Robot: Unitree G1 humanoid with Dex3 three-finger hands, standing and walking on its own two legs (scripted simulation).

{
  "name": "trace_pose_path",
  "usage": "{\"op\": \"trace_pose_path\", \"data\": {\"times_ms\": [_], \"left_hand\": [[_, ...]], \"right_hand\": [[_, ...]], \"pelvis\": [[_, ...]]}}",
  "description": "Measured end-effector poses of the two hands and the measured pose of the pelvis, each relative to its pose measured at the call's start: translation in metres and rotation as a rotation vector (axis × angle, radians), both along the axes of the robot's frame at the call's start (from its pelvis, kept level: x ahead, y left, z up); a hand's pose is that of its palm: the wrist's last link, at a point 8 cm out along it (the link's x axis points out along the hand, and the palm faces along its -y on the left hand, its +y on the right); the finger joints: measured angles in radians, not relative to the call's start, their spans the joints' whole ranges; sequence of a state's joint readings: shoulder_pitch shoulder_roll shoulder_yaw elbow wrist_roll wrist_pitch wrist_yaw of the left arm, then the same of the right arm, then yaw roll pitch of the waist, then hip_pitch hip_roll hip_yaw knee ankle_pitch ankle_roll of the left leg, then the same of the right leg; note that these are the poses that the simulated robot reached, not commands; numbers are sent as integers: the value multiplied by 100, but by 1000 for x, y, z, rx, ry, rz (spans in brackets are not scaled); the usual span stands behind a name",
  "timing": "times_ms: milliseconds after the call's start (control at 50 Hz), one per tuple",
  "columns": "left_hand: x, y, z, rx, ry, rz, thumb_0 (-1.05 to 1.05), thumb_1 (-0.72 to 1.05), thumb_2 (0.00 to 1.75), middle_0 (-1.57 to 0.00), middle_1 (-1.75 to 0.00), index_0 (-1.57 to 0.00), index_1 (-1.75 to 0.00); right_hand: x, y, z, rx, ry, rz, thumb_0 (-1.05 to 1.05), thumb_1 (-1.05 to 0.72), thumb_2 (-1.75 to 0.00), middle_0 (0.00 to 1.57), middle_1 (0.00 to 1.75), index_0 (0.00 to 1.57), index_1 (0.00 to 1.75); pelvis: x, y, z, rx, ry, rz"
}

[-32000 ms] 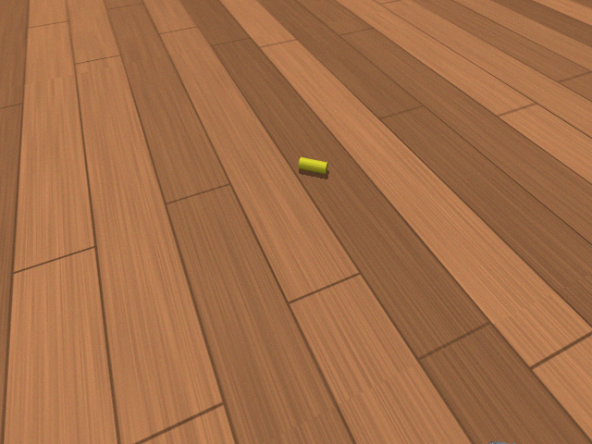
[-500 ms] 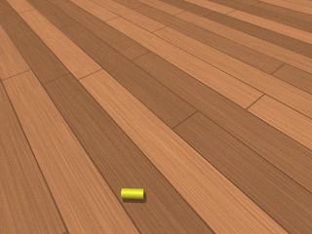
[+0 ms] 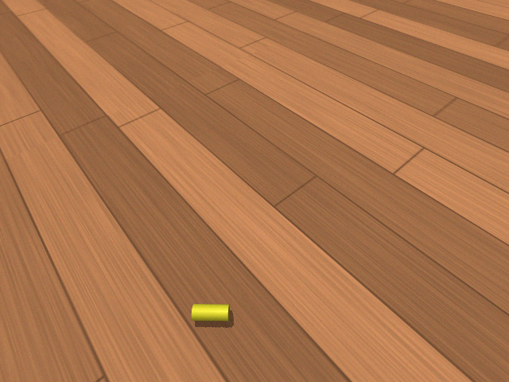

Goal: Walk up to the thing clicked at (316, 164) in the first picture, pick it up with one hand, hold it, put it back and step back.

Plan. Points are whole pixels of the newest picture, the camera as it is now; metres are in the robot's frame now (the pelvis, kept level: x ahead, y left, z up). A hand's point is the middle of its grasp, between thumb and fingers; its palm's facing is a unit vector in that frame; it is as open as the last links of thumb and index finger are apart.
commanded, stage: stand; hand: left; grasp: from above
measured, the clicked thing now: (211, 312) +0.46 +0.21 -0.75
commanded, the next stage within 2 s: step back in 1.26 s
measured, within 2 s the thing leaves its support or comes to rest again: neither
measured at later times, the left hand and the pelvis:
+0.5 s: hand out of the picture +0.08 +0.24 -0.16, palm faces +0.02 -0.94 -0.33, open 7.4 cm; pelvis +0.01 +0.00 +0.00, yaw +0 degrees
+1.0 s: hand out of the picture +0.09 +0.25 -0.16, palm faces +0.00 -0.94 -0.33, open 7.4 cm; pelvis +0.02 +0.00 +0.00, yaw -1 degrees
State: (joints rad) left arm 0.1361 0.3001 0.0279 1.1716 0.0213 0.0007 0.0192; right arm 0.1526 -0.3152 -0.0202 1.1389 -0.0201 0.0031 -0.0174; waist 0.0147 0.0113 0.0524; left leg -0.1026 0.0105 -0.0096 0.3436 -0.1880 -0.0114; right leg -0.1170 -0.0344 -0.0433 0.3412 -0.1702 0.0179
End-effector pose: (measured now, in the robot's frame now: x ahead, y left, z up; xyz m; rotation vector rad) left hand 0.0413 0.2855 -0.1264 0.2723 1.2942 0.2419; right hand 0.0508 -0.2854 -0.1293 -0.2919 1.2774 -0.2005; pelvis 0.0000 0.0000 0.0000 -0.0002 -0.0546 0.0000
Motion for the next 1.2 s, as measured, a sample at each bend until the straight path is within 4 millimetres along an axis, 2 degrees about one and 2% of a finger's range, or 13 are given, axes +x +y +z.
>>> {"op": "trace_pose_path", "data": {"times_ms": [460,640,860,1200], "left_hand": [[33,2,4,1,-31,-18,1,90,90,-20,-30,-21,-30],[41,4,5,4,-39,-25,1,90,90,-20,-30,-21,-30],[44,5,6,3,-51,-33,1,90,90,-20,-30,-20,-30],[38,8,6,4,-42,-44,1,90,90,-20,-30,-20,-30]], "right_hand": [[27,1,2,-2,-27,15,1,-91,-90,20,30,20,30],[33,-2,4,-8,-36,14,1,-91,-90,20,30,20,30],[32,-4,7,-14,-41,10,1,-91,-90,20,29,20,30],[22,-5,7,-11,-26,1,1,-91,-90,20,30,20,30]], "pelvis": [[14,1,1,2,15,-6],[17,1,1,1,18,-8],[17,2,2,1,14,-10],[15,2,2,1,17,-13]]}}
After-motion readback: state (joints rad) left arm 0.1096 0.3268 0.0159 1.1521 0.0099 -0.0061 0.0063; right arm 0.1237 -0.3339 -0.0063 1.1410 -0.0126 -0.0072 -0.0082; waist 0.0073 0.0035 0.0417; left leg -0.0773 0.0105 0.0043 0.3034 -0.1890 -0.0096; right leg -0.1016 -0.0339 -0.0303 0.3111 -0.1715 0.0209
